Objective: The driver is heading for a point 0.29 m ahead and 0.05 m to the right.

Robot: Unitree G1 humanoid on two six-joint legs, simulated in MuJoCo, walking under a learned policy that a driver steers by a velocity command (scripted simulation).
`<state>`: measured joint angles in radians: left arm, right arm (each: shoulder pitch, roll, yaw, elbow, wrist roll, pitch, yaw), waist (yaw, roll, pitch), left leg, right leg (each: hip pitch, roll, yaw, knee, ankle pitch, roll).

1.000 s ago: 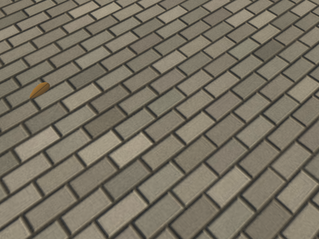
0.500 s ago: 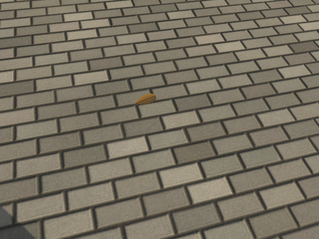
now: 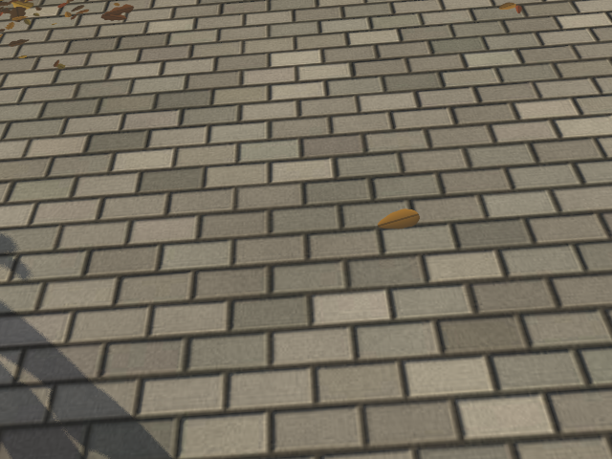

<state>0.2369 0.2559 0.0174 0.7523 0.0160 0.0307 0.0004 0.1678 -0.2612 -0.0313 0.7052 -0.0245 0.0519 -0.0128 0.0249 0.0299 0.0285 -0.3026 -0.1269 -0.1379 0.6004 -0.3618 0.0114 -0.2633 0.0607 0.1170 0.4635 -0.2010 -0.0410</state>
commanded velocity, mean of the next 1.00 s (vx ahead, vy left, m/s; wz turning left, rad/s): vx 0.21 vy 0.00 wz -0.59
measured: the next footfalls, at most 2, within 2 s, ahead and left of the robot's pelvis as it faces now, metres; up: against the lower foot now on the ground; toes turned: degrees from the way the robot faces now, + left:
left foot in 0.28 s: +0.05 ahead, +0.11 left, +0.00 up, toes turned -22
right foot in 0.74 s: +0.17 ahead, -0.22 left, +0.00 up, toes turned -37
